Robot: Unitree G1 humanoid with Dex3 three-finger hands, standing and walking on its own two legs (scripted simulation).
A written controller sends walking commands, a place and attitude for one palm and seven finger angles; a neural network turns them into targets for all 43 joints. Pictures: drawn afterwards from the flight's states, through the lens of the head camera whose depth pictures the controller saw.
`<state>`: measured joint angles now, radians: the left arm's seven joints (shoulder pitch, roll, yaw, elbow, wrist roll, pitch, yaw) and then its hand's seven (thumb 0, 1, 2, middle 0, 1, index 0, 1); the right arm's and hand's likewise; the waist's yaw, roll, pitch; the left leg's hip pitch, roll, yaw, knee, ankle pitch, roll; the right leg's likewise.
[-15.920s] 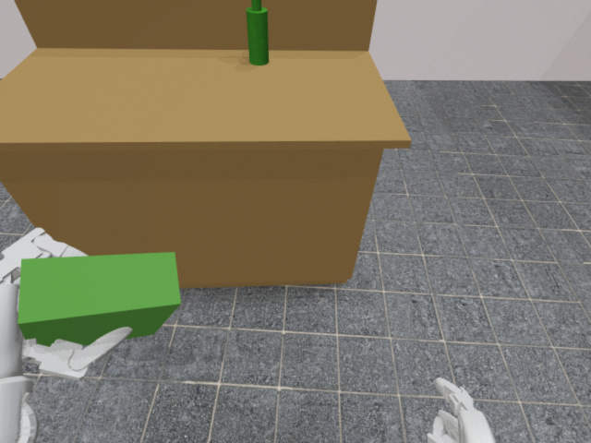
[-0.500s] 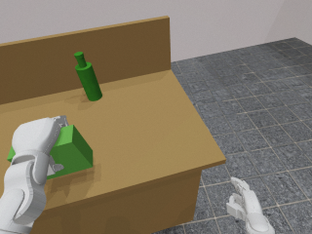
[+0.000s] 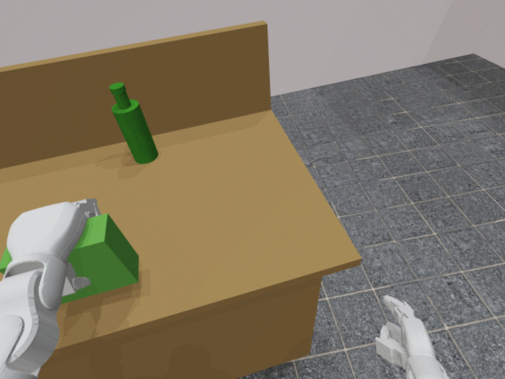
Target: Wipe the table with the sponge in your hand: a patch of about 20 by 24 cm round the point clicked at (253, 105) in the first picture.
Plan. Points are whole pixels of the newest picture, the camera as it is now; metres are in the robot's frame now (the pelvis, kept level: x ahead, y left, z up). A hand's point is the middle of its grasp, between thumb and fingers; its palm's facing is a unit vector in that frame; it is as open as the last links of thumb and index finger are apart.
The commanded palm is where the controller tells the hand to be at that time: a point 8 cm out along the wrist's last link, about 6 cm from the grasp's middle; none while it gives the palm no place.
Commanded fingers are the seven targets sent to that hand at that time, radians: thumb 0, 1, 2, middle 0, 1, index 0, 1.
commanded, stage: move the sponge above the wiping area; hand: left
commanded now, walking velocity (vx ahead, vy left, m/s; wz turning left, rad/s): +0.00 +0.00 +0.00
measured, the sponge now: (84, 268) +0.22 +0.32 +0.07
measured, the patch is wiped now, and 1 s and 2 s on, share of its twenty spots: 0.00 0.00 0.00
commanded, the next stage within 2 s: lower the sponge onto the table in 0.72 s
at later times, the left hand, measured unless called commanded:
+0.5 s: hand (63, 254) +0.22 +0.32 +0.12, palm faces +0.04 -0.04 -1.00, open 9.6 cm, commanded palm +0.19 +0.32 +0.18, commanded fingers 0.00 0.10 1.30 -1.20 -1.60 -1.20 -1.60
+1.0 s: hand (60, 253) +0.22 +0.33 +0.12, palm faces +0.04 -0.04 -1.00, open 9.6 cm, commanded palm +0.19 +0.32 +0.18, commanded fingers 0.00 0.10 1.30 -1.20 -1.60 -1.20 -1.60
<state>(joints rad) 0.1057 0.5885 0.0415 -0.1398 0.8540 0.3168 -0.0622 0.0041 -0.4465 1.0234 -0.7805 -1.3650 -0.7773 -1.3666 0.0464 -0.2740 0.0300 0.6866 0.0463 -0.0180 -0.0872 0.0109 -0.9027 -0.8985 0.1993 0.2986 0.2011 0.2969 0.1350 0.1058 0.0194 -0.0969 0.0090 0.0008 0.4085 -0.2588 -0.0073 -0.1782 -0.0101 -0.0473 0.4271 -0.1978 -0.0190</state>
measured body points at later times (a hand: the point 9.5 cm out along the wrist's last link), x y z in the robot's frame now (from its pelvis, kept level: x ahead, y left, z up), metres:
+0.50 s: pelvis +0.00 +0.01 +0.00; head -0.02 -0.03 +0.45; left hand +0.21 +0.32 +0.17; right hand +0.24 -0.19 -0.08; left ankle -0.02 +0.13 -0.74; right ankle +0.02 -0.11 -0.74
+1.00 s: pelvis -0.01 +0.01 +0.00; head -0.02 -0.03 +0.45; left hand +0.21 +0.32 +0.18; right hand +0.24 -0.19 -0.08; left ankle -0.02 +0.13 -0.74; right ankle +0.02 -0.11 -0.74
